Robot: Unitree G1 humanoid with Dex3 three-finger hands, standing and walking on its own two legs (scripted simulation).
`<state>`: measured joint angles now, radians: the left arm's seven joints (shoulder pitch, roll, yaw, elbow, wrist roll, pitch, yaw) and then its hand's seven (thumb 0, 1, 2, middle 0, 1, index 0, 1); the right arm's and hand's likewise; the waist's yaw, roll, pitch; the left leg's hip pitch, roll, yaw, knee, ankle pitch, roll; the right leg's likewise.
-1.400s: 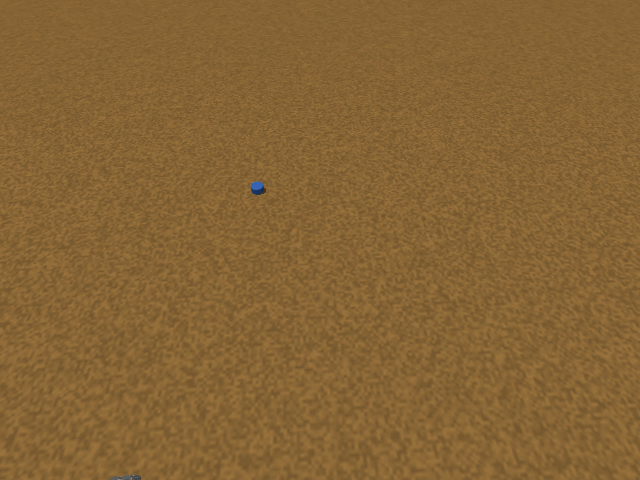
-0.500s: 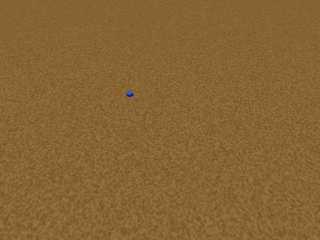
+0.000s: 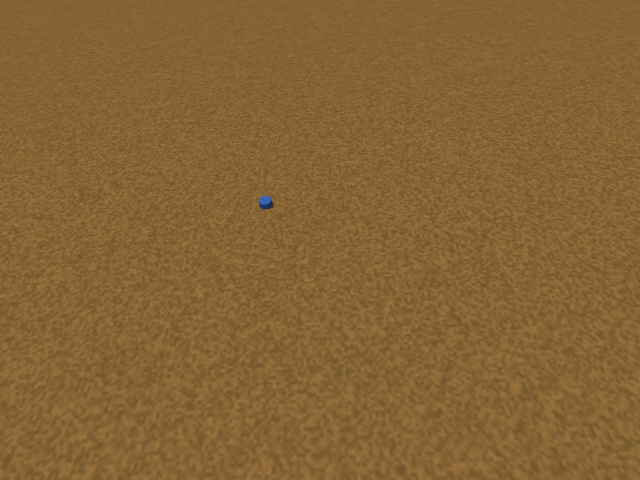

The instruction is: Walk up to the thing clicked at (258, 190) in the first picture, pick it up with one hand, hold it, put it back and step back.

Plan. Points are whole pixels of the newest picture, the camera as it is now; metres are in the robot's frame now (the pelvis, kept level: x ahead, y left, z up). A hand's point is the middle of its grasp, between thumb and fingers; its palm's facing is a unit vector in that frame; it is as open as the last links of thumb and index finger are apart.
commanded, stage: walk up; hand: left
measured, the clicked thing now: (265, 202) +1.32 +0.35 -0.75
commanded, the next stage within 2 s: none
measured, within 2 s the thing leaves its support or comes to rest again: neither
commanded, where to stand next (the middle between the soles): +0.98 +0.06 m, yaw +1 degrees
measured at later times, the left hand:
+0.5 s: hand (158, 403) +0.24 +0.29 -0.15, palm faces +0.01 -0.95 -0.30, open 7.4 cm
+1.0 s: hand (218, 254) +0.50 +0.24 -0.11, palm faces +0.02 -0.92 -0.39, open 7.4 cm
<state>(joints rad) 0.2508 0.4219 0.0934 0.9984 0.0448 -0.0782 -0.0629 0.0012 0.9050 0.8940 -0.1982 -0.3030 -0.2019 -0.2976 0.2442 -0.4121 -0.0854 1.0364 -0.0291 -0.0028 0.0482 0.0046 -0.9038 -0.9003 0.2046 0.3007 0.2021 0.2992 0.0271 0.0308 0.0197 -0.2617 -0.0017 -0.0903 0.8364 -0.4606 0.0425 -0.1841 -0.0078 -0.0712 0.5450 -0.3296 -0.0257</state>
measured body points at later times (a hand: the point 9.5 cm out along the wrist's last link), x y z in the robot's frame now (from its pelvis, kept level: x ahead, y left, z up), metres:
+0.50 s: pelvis +0.21 +0.03 +0.00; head +0.22 +0.05 +0.45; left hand +0.24 +0.34 -0.13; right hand +0.34 -0.26 -0.09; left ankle +0.26 +0.12 -0.73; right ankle +0.19 -0.13 -0.66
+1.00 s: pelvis +0.44 -0.03 +0.01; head +0.45 -0.06 +0.45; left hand +0.50 +0.29 -0.08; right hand +0.50 -0.34 -0.13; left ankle +0.44 +0.12 -0.67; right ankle +0.48 -0.14 -0.73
